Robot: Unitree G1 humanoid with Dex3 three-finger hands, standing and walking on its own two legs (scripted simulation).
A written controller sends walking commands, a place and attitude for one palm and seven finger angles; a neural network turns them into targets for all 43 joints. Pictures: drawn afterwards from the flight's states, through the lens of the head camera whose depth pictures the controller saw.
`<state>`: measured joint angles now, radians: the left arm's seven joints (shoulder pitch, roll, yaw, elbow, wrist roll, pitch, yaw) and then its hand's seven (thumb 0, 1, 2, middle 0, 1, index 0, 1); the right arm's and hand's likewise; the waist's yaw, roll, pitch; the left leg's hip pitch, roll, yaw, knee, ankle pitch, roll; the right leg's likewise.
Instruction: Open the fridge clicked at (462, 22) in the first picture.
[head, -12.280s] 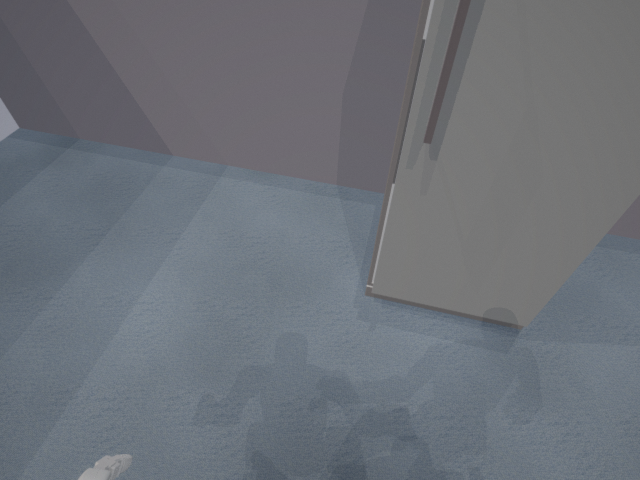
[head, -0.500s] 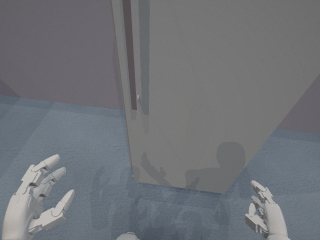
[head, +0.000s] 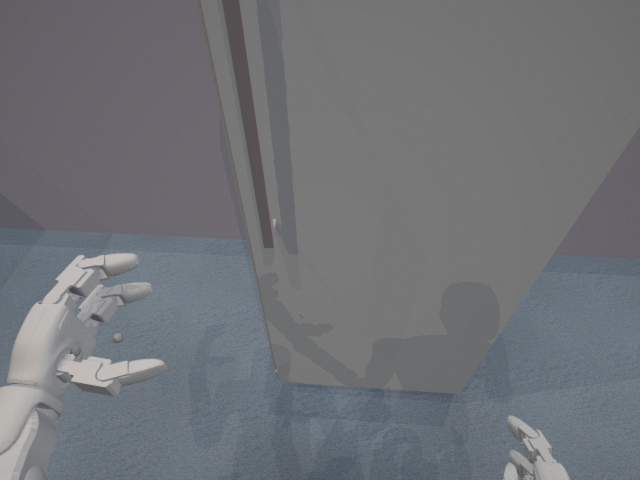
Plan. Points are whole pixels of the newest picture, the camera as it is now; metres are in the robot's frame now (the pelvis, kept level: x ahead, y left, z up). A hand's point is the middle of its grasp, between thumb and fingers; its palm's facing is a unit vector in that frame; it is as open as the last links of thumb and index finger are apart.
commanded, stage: raise the hand to about handle height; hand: left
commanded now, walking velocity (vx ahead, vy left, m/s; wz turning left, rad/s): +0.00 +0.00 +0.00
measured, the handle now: (253, 106) +0.48 +0.13 +0.24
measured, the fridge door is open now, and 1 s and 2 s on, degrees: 0 0 0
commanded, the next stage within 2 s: move the hooked fingers beside the handle in 1.06 s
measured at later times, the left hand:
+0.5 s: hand (33, 248) +0.26 +0.29 +0.22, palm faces +0.11 -0.99 -0.11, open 13.9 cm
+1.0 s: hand (56, 224) +0.28 +0.28 +0.22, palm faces +0.13 -0.99 -0.08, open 14.0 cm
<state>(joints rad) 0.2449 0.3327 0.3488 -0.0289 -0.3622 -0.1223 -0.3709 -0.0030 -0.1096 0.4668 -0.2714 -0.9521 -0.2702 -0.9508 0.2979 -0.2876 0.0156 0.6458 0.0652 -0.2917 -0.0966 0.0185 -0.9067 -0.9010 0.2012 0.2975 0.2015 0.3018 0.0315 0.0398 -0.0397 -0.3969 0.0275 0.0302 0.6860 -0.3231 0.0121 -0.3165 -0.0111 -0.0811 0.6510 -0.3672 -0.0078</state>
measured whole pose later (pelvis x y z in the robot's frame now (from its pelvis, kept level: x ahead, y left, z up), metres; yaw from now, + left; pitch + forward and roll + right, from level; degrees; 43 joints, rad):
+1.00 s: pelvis +0.00 -0.01 +0.02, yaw +1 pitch -3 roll +0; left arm -0.18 0.49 0.50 0.12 -0.32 0.25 -0.41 -0.02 -0.50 0.30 -0.30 -1.20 -0.30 -1.20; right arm 0.21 -0.28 0.07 0.62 0.10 -0.22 -0.10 0.02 -0.91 -0.90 0.20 0.30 0.20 0.30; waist 0.06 0.06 -0.02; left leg -0.19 0.03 0.02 0.48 -0.23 -0.01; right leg -0.11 0.00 -0.09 0.45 -0.29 -0.03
